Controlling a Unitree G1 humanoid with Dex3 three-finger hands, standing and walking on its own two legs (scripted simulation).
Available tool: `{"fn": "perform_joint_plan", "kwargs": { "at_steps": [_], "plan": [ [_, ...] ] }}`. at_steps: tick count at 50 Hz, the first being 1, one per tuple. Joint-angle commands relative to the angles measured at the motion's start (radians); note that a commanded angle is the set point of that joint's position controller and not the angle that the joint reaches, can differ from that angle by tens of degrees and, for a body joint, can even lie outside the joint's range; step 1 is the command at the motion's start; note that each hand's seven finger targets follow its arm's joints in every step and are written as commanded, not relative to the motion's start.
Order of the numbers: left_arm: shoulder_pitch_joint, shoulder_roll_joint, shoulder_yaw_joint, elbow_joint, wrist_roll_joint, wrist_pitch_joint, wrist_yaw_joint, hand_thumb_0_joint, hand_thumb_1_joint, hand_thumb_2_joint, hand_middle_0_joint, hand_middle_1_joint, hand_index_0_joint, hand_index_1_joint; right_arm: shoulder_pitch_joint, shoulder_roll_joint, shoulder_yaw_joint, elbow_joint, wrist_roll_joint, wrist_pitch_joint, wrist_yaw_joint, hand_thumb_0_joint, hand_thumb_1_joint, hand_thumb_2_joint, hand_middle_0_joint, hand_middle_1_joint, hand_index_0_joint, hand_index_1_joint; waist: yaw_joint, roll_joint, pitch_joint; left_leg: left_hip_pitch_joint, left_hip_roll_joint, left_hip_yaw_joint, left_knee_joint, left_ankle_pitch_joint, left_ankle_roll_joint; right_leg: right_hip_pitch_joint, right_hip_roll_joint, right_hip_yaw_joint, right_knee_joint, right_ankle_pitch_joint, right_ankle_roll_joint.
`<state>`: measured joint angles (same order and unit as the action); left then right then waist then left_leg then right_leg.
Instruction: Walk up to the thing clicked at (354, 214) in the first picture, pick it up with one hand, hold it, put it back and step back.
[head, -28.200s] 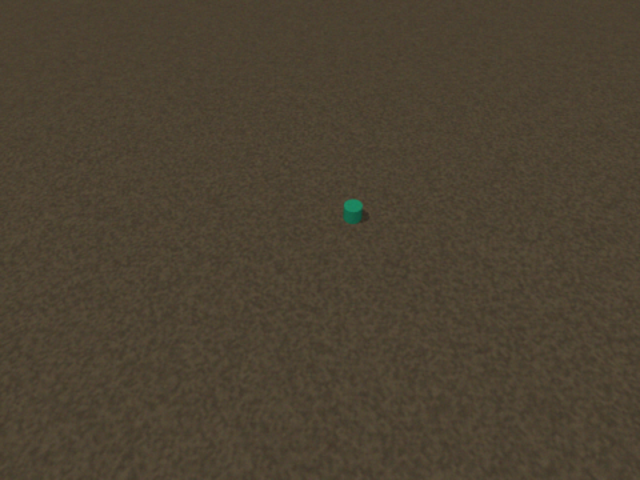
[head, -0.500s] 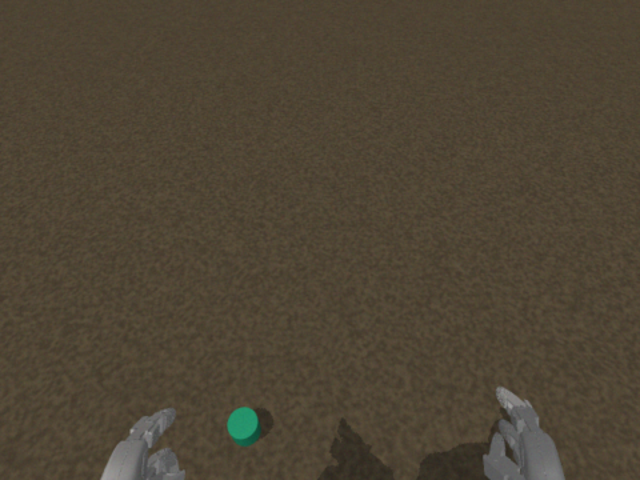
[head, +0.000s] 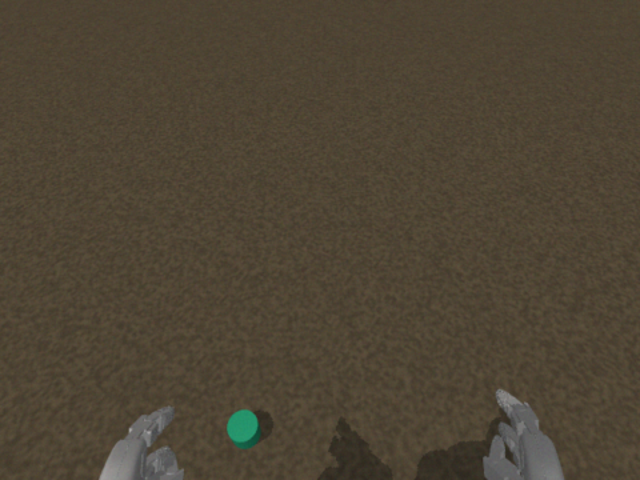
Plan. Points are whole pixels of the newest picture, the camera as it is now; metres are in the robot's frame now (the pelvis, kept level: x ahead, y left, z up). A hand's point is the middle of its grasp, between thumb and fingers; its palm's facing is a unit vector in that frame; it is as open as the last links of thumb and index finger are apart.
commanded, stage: home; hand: left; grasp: from above
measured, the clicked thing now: (244, 429) +0.38 +0.22 -0.68
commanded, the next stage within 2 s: stand in 0.46 s
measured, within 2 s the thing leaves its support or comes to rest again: neither
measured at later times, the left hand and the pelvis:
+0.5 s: hand out of the picture +0.15 +0.17 -0.05, palm faces +0.04 -0.98 -0.20, open 7.4 cm; pelvis -0.01 -0.01 +0.00, yaw +0 degrees
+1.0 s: hand out of the picture +0.05 +0.25 -0.11, palm faces +0.05 -0.95 -0.32, open 7.4 cm; pelvis -0.01 +0.02 +0.05, yaw +1 degrees
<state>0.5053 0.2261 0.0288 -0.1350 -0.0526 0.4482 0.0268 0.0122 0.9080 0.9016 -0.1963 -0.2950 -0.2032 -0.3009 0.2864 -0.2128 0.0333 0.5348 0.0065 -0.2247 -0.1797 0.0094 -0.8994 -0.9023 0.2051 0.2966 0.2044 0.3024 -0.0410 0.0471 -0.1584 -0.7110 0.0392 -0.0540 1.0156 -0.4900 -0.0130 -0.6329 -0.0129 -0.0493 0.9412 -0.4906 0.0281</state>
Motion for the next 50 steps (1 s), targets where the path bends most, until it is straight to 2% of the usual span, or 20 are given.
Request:
{"fn": "perform_joint_plan", "kwargs": {
  "at_steps": [1, 6, 7, 8, 15, 17, 27, 28, 29, 30, 31, 32, 35, 38, 39, 40, 42, 43, 48, 50],
  "plan": [
    [-0.009, 0.098, 0.052, -0.180, 0.007, -0.052, 0.000, 0.000, 0.900, 0.900, -0.200, -0.299, -0.200, -0.299, -0.050, -0.134, -0.061, -0.155, -0.003, -0.061, -0.012, 0.000, -0.900, -0.900, 0.200, 0.300, 0.200, 0.300, -0.007, 0.007, -0.098, 0.146, -0.024, 0.009, -0.161, 0.277, 0.019, 0.031, 0.036, -0.024, -0.131, 0.249, -0.026],
    [0.013, 0.105, 0.071, -0.164, 0.005, -0.050, 0.003, 0.000, 0.900, 0.900, -0.200, -0.299, -0.200, -0.299, -0.045, -0.136, -0.062, -0.151, -0.004, -0.060, -0.012, 0.000, -0.900, -0.900, 0.200, 0.300, 0.200, 0.300, 0.002, -0.010, -0.104, 0.142, -0.025, 0.008, -0.153, 0.300, 0.021, 0.046, 0.034, -0.023, -0.129, 0.269, -0.026],
    [-0.020, 0.092, 0.047, -0.192, 0.003, -0.053, 0.001, 0.000, 0.900, 0.900, -0.200, -0.299, -0.200, -0.299, -0.061, -0.130, -0.057, -0.162, -0.003, -0.060, -0.011, 0.000, -0.900, -0.900, 0.200, 0.300, 0.200, 0.300, 0.000, 0.003, -0.079, 0.129, -0.027, 0.012, -0.157, 0.272, 0.021, 0.033, 0.034, -0.023, -0.137, 0.250, -0.025],
    [-0.008, 0.105, 0.068, -0.173, 0.004, -0.050, 0.002, 0.000, 0.900, 0.900, -0.200, -0.299, -0.200, -0.299, -0.053, -0.134, -0.061, -0.155, -0.003, -0.060, -0.012, 0.000, -0.900, -0.900, 0.200, 0.300, 0.200, 0.300, 0.002, 0.001, -0.093, 0.133, -0.027, 0.009, -0.160, 0.260, 0.021, 0.036, 0.034, -0.021, -0.136, 0.236, -0.026],
    [0.001, 0.113, 0.074, -0.173, 0.003, -0.051, 0.003, 0.000, 0.900, 0.900, -0.200, -0.299, -0.200, -0.299, -0.052, -0.136, -0.063, -0.157, -0.001, -0.059, -0.013, 0.000, -0.900, -0.900, 0.200, 0.300, 0.200, 0.300, 0.005, 0.001, -0.092, 0.128, -0.029, 0.015, -0.161, 0.242, 0.022, 0.034, 0.033, -0.020, -0.140, 0.224, -0.026],
    [-0.028, 0.092, 0.048, -0.193, 0.005, -0.053, 0.002, 0.000, 0.900, 0.900, -0.200, -0.299, -0.200, -0.299, -0.066, -0.130, -0.057, -0.170, 0.000, -0.061, -0.012, 0.000, -0.900, -0.900, 0.200, 0.300, 0.200, 0.300, 0.002, 0.009, -0.063, 0.118, -0.029, 0.016, -0.167, 0.216, 0.021, 0.017, 0.033, -0.021, -0.145, 0.198, -0.028],
    [-0.013, 0.109, 0.067, -0.174, 0.000, -0.053, 0.001, 0.000, 0.900, 0.900, -0.200, -0.299, -0.200, -0.299, -0.058, -0.134, -0.061, -0.163, 0.001, -0.060, -0.016, 0.000, -0.900, -0.900, 0.200, 0.300, 0.200, 0.300, 0.000, -0.020, -0.064, 0.109, -0.032, 0.022, -0.154, 0.204, 0.027, 0.021, 0.030, -0.015, -0.154, 0.195, -0.022],
    [-0.296, 0.195, 0.061, 0.177, 0.122, -0.261, 0.039, 0.000, 0.900, 0.900, -0.200, -0.299, -0.200, -0.299, -0.123, -0.231, -0.095, 0.086, -0.116, 0.051, 0.044, 0.000, -0.900, -0.900, 0.200, 0.299, 0.200, 0.299, 0.078, -0.087, 0.146, 0.099, -0.013, -0.017, -0.217, 0.351, 0.068, 0.237, -0.063, 0.062, -0.213, 0.180, -0.059],
    [-0.231, 0.212, 0.081, 0.343, 0.130, -0.327, 0.034, 0.000, 0.900, 0.900, -0.200, -0.300, -0.200, -0.301, -0.121, -0.233, -0.109, 0.091, -0.116, 0.087, 0.076, 0.000, -0.900, -0.900, 0.200, 0.300, 0.200, 0.300, 0.059, -0.142, 0.053, 0.175, -0.022, 0.016, -0.218, 0.358, 0.073, 0.253, -0.077, 0.128, -0.238, 0.177, -0.092],
    [-0.216, 0.228, 0.076, 0.378, 0.124, -0.361, 0.029, 0.000, 0.900, 0.900, -0.200, -0.300, -0.200, -0.301, -0.136, -0.235, -0.113, 0.064, -0.119, 0.109, 0.091, 0.000, -0.900, -0.900, 0.200, 0.300, 0.200, 0.300, 0.051, -0.182, 0.077, 0.172, -0.033, 0.006, -0.206, 0.323, 0.073, 0.210, -0.086, 0.180, -0.290, 0.183, -0.119],
    [-0.218, 0.239, 0.063, 0.426, 0.128, -0.385, 0.027, 0.000, 0.900, 0.900, -0.200, -0.300, -0.200, -0.301, -0.134, -0.232, -0.115, 0.081, -0.107, 0.116, 0.108, 0.000, -0.900, -0.900, 0.200, 0.300, 0.200, 0.300, 0.053, -0.138, 0.053, 0.227, -0.033, -0.002, -0.224, 0.314, 0.072, 0.252, -0.097, 0.185, -0.283, 0.219, -0.113],
    [-0.247, 0.230, 0.058, 0.462, 0.129, -0.399, 0.022, 0.000, 0.900, 0.900, -0.200, -0.300, -0.200, -0.301, -0.108, -0.214, -0.110, 0.121, -0.086, 0.119, 0.127, 0.000, -0.900, -0.900, 0.200, 0.300, 0.200, 0.300, 0.051, -0.112, 0.021, 0.262, -0.034, 0.007, -0.239, 0.324, 0.065, 0.292, -0.113, 0.185, -0.271, 0.268, -0.106],
    [-0.287, 0.220, 0.066, 0.590, 0.106, -0.407, 0.019, 0.000, 0.900, 0.900, -0.200, -0.300, -0.200, -0.301, -0.131, -0.212, -0.120, 0.172, -0.055, 0.134, 0.161, 0.000, -0.900, -0.900, 0.200, 0.300, 0.200, 0.300, 0.071, -0.088, 0.044, 0.325, -0.034, -0.006, -0.294, 0.300, 0.065, 0.274, -0.100, 0.144, -0.318, 0.220, -0.072],
    [-0.331, 0.216, 0.066, 0.705, 0.100, -0.432, 0.021, 0.000, 0.900, 0.900, -0.200, -0.300, -0.200, -0.301, -0.116, -0.219, -0.121, 0.231, -0.059, 0.149, 0.166, 0.000, -0.900, -0.900, 0.200, 0.300, 0.200, 0.300, 0.058, -0.064, 0.043, 0.395, -0.014, -0.024, -0.353, 0.353, 0.072, 0.304, -0.095, 0.121, -0.333, 0.272, -0.053],
    [-0.325, 0.207, 0.064, 0.743, 0.100, -0.438, 0.021, 0.000, 0.900, 0.900, -0.200, -0.300, -0.200, -0.301, -0.130, -0.220, -0.121, 0.248, -0.059, 0.152, 0.166, 0.000, -0.900, -0.900, 0.200, 0.300, 0.200, 0.300, 0.069, -0.038, 0.051, 0.403, -0.006, -0.037, -0.371, 0.376, 0.076, 0.324, -0.088, 0.104, -0.340, 0.294, -0.048],
    [-0.328, 0.211, 0.065, 0.779, 0.101, -0.442, 0.022, 0.000, 0.900, 0.900, -0.200, -0.300, -0.200, -0.301, -0.135, -0.219, -0.122, 0.259, -0.059, 0.160, 0.165, 0.000, -0.900, -0.900, 0.200, 0.300, 0.200, 0.300, 0.067, -0.051, 0.082, 0.380, -0.005, -0.044, -0.399, 0.333, 0.076, 0.336, -0.089, 0.099, -0.366, 0.253, -0.046],
    [-0.327, 0.206, 0.064, 0.838, 0.096, -0.450, 0.022, 0.000, 0.900, 0.900, -0.200, -0.300, -0.200, -0.301, -0.130, -0.221, -0.121, 0.288, -0.057, 0.163, 0.160, 0.000, -0.900, -0.900, 0.200, 0.300, 0.200, 0.300, 0.071, -0.033, 0.065, 0.441, 0.014, -0.058, -0.422, 0.450, 0.077, 0.373, -0.082, 0.079, -0.361, 0.341, -0.043],
    [-0.322, 0.198, 0.061, 0.867, 0.091, -0.449, 0.021, 0.000, 0.900, 0.900, -0.200, -0.300, -0.200, -0.301, -0.123, -0.229, -0.120, 0.305, -0.058, 0.167, 0.155, 0.000, -0.900, -0.900, 0.200, 0.300, 0.200, 0.300, 0.071, -0.003, 0.094, 0.429, 0.024, -0.080, -0.473, 0.408, 0.077, 0.379, -0.070, 0.069, -0.374, 0.310, -0.036],
    [-0.320, 0.204, 0.055, 0.992, 0.088, -0.452, 0.020, 0.000, 0.900, 0.900, -0.200, -0.300, -0.200, -0.301, -0.127, -0.247, -0.118, 0.370, -0.050, 0.181, 0.144, 0.000, -0.900, -0.900, 0.200, 0.300, 0.200, 0.300, 0.064, 0.006, 0.119, 0.489, 0.044, -0.096, -0.571, 0.435, 0.067, 0.456, -0.076, 0.060, -0.457, 0.329, -0.032],
    [-0.323, 0.206, 0.052, 1.033, 0.086, -0.449, 0.019, 0.000, 0.900, 0.900, -0.200, -0.300, -0.200, -0.301, -0.142, -0.256, -0.119, 0.390, -0.047, 0.188, 0.141, 0.000, -0.900, -0.900, 0.200, 0.300, 0.200, 0.300, 0.064, 0.012, 0.150, 0.501, 0.049, -0.108, -0.625, 0.362, 0.064, 0.463, -0.074, 0.054, -0.493, 0.295, -0.028]
  ]
}}
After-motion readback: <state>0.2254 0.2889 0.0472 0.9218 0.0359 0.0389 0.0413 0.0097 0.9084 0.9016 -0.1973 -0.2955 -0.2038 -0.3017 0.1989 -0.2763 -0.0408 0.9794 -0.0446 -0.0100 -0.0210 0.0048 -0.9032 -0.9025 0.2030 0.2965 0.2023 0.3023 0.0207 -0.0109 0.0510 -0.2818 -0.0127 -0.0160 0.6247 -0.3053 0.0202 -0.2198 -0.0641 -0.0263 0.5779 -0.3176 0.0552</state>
